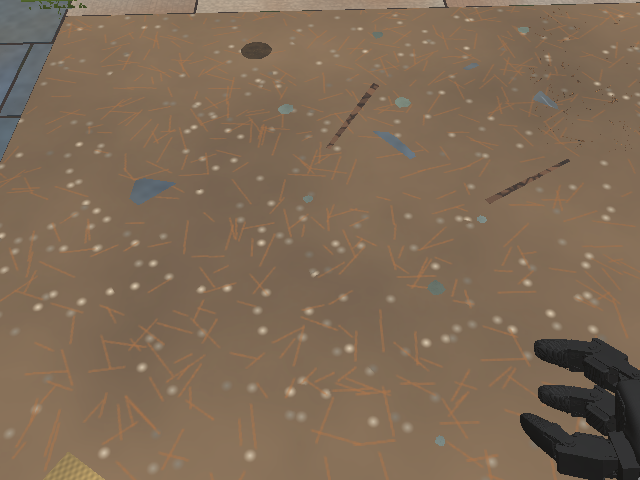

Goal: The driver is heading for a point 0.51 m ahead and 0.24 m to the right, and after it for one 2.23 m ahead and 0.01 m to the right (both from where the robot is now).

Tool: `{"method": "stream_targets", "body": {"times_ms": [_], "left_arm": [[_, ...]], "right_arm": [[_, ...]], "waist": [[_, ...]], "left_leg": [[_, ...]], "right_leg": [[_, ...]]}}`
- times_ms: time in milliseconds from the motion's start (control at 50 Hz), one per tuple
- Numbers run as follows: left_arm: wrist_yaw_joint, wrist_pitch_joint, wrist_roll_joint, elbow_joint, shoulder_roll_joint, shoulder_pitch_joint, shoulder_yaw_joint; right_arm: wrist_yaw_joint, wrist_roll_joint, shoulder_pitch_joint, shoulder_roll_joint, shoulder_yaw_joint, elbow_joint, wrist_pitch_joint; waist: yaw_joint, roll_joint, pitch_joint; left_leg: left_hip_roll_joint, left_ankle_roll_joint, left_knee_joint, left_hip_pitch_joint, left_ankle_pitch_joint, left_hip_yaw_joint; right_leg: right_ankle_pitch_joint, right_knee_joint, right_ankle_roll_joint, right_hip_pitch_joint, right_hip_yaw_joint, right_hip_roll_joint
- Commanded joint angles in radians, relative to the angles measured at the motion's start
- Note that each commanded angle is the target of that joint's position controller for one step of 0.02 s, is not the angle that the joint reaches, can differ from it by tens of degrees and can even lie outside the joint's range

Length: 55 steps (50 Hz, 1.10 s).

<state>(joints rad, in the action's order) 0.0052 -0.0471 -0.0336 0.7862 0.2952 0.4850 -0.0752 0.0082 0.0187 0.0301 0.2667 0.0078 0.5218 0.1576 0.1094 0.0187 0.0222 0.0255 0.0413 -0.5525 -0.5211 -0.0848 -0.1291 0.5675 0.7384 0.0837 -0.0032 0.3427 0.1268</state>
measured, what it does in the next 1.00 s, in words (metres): walks ahead, turning right: right foot, then left foot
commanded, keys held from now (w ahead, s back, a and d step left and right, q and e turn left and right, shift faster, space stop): w+e+shift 0.46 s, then q+shift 0.54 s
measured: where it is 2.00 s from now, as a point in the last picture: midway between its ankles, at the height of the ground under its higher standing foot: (485, 344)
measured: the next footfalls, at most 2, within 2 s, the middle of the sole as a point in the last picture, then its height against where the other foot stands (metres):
right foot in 0.44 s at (447, 455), level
left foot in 0.88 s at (444, 307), level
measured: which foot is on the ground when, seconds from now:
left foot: down 0.00-0.42, up 0.44-0.86, down 0.88-1.00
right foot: up 0.00-0.42, down 0.44-0.90, up 0.92-1.00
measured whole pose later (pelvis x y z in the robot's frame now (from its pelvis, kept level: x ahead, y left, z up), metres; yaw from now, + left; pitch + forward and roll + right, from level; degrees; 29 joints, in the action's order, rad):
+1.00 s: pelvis +0.71 -0.15 +0.01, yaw -17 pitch +1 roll -1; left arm 0.02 -0.01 0.01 0.68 0.28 0.10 -0.03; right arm -0.04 0.00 -0.24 0.31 0.06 0.65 0.04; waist -0.04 -0.01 0.10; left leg 0.13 -0.11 -0.56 -0.51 -0.06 -0.03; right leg 0.48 1.33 -0.01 -0.42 0.08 0.10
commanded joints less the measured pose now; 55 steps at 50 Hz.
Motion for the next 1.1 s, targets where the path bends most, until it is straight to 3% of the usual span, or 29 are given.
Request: {"method": "stream_targets", "body": {"times_ms": [20, 40, 60, 80, 100, 160, 240, 320, 380, 420, 440, 460, 480, 500, 520, 540, 580, 620, 700, 740, 800, 840, 880, 900, 920, 940, 980, 1040, 1100], "left_arm": [[0.001, -0.015, -0.050, -0.137, 0.000, 0.073, 0.047], [0.008, -0.009, -0.035, -0.142, 0.076, -0.066, 0.030], [0.008, -0.008, -0.009, -0.154, 0.101, -0.156, 0.021], [0.000, -0.010, 0.014, -0.180, 0.094, -0.234, 0.019], [-0.010, -0.004, 0.005, -0.195, 0.074, -0.238, 0.016], [-0.022, 0.029, -0.018, -0.228, 0.016, -0.253, 0.028], [-0.040, 0.025, -0.002, -0.263, 0.027, -0.324, 0.037], [-0.075, 0.004, 0.002, -0.299, 0.037, -0.492, 0.040], [-0.092, -0.004, -0.009, -0.312, 0.101, -0.492, 0.012], [-0.085, 0.014, -0.018, -0.251, 0.186, -0.206, -0.038], [-0.069, 0.026, -0.016, -0.172, 0.249, 0.069, -0.077], [-0.047, 0.036, -0.022, -0.121, 0.263, 0.106, -0.070], [-0.044, 0.009, 0.027, -0.209, 0.298, -0.027, -0.054], [-0.038, -0.002, 0.042, -0.222, 0.200, -0.035, -0.046], [-0.038, -0.019, 0.048, -0.210, 0.174, -0.091, -0.034], [-0.044, -0.033, 0.047, -0.218, 0.151, -0.196, -0.024], [-0.042, -0.049, 0.062, -0.210, 0.099, -0.280, 0.000], [-0.037, -0.064, 0.047, -0.159, 0.084, -0.279, 0.009], [0.002, -0.069, 0.061, -0.122, 0.083, -0.303, 0.013], [0.021, -0.055, 0.052, -0.100, 0.102, -0.258, 0.010], [0.039, -0.015, 0.046, -0.087, 0.128, -0.268, 0.000], [0.054, 0.017, 0.039, -0.105, 0.139, -0.306, -0.009], [0.061, 0.038, 0.035, -0.137, 0.120, -0.359, -0.004], [0.040, 0.034, 0.070, -0.152, 0.022, -0.261, 0.020], [0.015, 0.030, 0.055, -0.168, 0.011, -0.114, 0.033], [0.000, 0.020, 0.042, -0.147, 0.123, -0.147, 0.019], [0.008, 0.027, 0.045, -0.183, 0.116, -0.331, 0.015], [0.014, 0.042, 0.046, -0.175, 0.090, -0.344, 0.013], [0.023, 0.038, 0.045, -0.153, 0.062, -0.360, 0.015]], "right_arm": [[-0.009, -0.011, -0.498, 0.257, 0.108, 0.057, -0.022], [-0.001, -0.006, -0.435, 0.178, 0.095, 0.045, -0.033], [0.001, -0.019, -0.397, 0.157, 0.088, 0.063, -0.043], [0.000, -0.035, -0.380, 0.145, 0.084, 0.085, -0.049], [0.001, -0.047, -0.353, 0.124, 0.077, 0.105, -0.046], [-0.012, -0.015, -0.318, 0.066, 0.066, 0.158, -0.037], [-0.006, -0.024, -0.260, 0.131, 0.080, 0.180, -0.030], [0.001, -0.024, -0.346, 0.197, 0.086, 0.225, -0.033], [0.019, -0.029, -0.402, 0.283, 0.099, 0.239, -0.053], [0.029, -0.026, -0.349, 0.325, 0.110, 0.214, -0.077], [0.025, -0.019, -0.281, 0.306, 0.106, 0.181, -0.072], [0.011, -0.043, -0.292, 0.130, 0.056, 0.168, -0.047], [-0.004, -0.004, -0.456, 0.072, 0.018, 0.092, -0.002], [-0.011, 0.025, -0.342, 0.201, 0.037, 0.100, 0.025], [-0.008, 0.050, -0.300, 0.203, 0.039, 0.102, 0.022], [0.004, 0.033, -0.294, 0.187, 0.038, 0.126, 0.007], [0.003, 0.020, -0.378, 0.188, 0.048, 0.180, -0.050], [0.004, 0.008, -0.379, 0.135, 0.041, 0.194, -0.081], [-0.016, -0.012, -0.270, 0.060, 0.022, 0.176, -0.070], [-0.044, -0.010, -0.191, 0.065, 0.025, 0.150, -0.061], [-0.087, -0.007, -0.187, 0.112, 0.048, 0.119, -0.063], [-0.100, -0.018, -0.299, 0.155, 0.074, 0.132, -0.073], [-0.079, -0.019, -0.545, 0.213, 0.110, 0.177, -0.080], [-0.056, -0.017, -0.476, 0.280, 0.118, 0.152, -0.075], [-0.052, -0.061, -0.400, 0.328, 0.118, 0.077, -0.071], [-0.050, -0.048, -0.337, 0.277, 0.120, 0.027, -0.084], [-0.031, -0.005, -0.285, 0.196, 0.097, 0.014, -0.111], [-0.006, -0.009, -0.226, 0.168, 0.094, -0.007, -0.143], [0.016, -0.008, -0.260, 0.208, 0.113, -0.003, -0.166]], "waist": [[-0.204, -0.462, -0.466], [-0.245, -0.303, -0.278], [-0.239, -0.119, -0.153], [-0.225, -0.052, -0.062], [-0.184, -0.080, -0.022], [-0.133, -0.111, 0.027], [-0.103, -0.066, 0.107], [-0.161, 0.010, 0.160], [-0.111, -0.096, 0.072], [0.063, -0.172, -0.081], [0.194, -0.119, -0.178], [0.118, 0.163, -0.129], [-0.055, 0.356, -0.369], [0.030, 0.122, -0.362], [-0.023, -0.013, -0.182], [-0.087, -0.155, -0.081], [-0.155, -0.104, -0.035], [-0.164, -0.044, 0.008], [-0.118, 0.009, -0.006], [-0.064, 0.008, -0.032], [-0.071, 0.047, -0.043], [-0.128, 0.057, -0.081], [-0.260, -0.009, -0.157], [-0.141, -0.303, -0.149], [-0.065, -0.387, -0.338], [-0.128, -0.181, -0.408], [-0.123, 0.047, -0.193], [-0.082, -0.041, -0.107], [-0.103, -0.074, -0.146]], "left_leg": [[-0.469, -0.260, 0.235, 1.092, -0.836, -0.879], [-0.408, -0.211, 0.254, 0.945, -0.729, -0.687], [-0.363, -0.181, 0.251, 0.794, -0.499, -0.505], [-0.326, -0.175, 0.261, 0.662, -0.310, -0.372], [-0.301, -0.174, 0.281, 0.568, -0.222, -0.281], [-0.282, -0.172, 0.330, 0.470, -0.101, -0.102], [-0.258, -0.166, 0.414, 0.373, 0.058, 0.118], [-0.224, -0.104, 0.440, 0.452, 0.261, 0.285], [-0.233, -0.054, 0.257, 0.576, 1.017, 0.346], [-0.272, -0.067, -0.114, 0.528, 1.328, 0.335], [-0.230, -0.067, -0.452, 0.310, 1.135, 0.323], [-0.038, -0.047, -0.893, -0.005, -0.236, 0.290], [0.052, -0.043, -1.150, -0.291, -0.526, 0.061], [-0.015, -0.076, -1.052, -0.313, -0.374, -0.022], [-0.052, -0.081, -0.952, -0.283, -0.313, 0.006], [-0.101, -0.059, -0.882, -0.203, -0.277, 0.022], [-0.168, -0.022, -0.793, -0.029, -0.270, 0.026], [-0.163, -0.001, -0.648, 0.032, -0.228, 0.059], [-0.093, 0.008, -0.246, 0.075, 0.220, 0.139], [-0.072, 0.005, -0.101, 0.057, 0.387, 0.158], [-0.065, -0.025, -0.029, 0.022, 0.316, 0.165], [-0.011, -0.058, -0.056, 0.076, 0.147, 0.208], [0.024, -0.126, 0.029, 0.347, 0.173, 0.153], [-0.139, -0.222, 0.011, 0.481, 0.650, -0.122], [-0.347, -0.474, 0.151, 0.734, 0.461, -0.703], [-0.339, -0.437, 0.219, 0.733, 0.159, -0.705], [-0.242, -0.330, 0.256, 0.468, -0.100, -0.521], [-0.113, -0.253, 0.280, 0.284, -0.086, -0.374], [-0.095, -0.247, 0.243, 0.297, 0.082, -0.353]], "right_leg": [[-0.064, 0.735, -0.042, -0.820, -0.136, -0.099], [-0.156, 0.743, -0.041, -0.875, -0.185, -0.136], [-0.218, 0.707, -0.042, -0.858, -0.218, -0.171], [-0.250, 0.658, -0.037, -0.831, -0.228, -0.204], [-0.271, 0.623, -0.035, -0.787, -0.219, -0.241], [-0.263, 0.588, -0.025, -0.804, -0.237, -0.299], [-0.485, 0.424, -0.051, -0.812, -0.267, -0.300], [-0.670, 0.121, -0.007, -0.732, -0.398, -0.234], [-0.585, 0.039, 0.042, -0.538, -0.534, -0.092], [-0.468, 0.064, 0.097, -0.212, -0.529, -0.039], [-0.540, -0.042, 0.153, 0.164, -0.431, -0.063], [-0.526, -0.049, 0.197, 0.341, -0.215, -0.170], [-0.318, -0.262, 0.430, 0.561, 0.416, -0.410], [-0.207, -0.448, 0.365, 0.472, 0.492, -0.441], [-0.346, -0.475, 0.320, 0.265, 0.370, -0.431], [-0.588, -0.453, 0.280, 0.058, 0.239, -0.409], [-0.881, -0.449, 0.237, -0.203, 0.002, -0.368], [-1.014, -0.489, 0.189, -0.332, -0.182, -0.309], [-1.007, -0.493, 0.086, -0.320, -0.465, -0.173], [-0.945, -0.474, 0.063, -0.202, -0.472, -0.207], [-0.944, -0.381, 0.046, -0.066, -0.469, -0.277], [-1.133, -0.223, 0.030, -0.019, -0.471, -0.302], [-1.042, 0.179, -0.031, -0.151, -0.477, -0.237], [-0.158, 0.479, -0.097, -0.377, -0.474, -0.061], [0.121, 0.796, -0.150, -0.667, -0.276, 0.093], [0.023, 0.823, -0.120, -0.677, -0.158, 0.007], [-0.112, 0.664, -0.100, -0.692, -0.174, -0.053], [-0.170, 0.376, -0.109, -0.576, -0.188, -0.076], [-0.194, 0.211, -0.150, -0.538, -0.196, -0.047]]}}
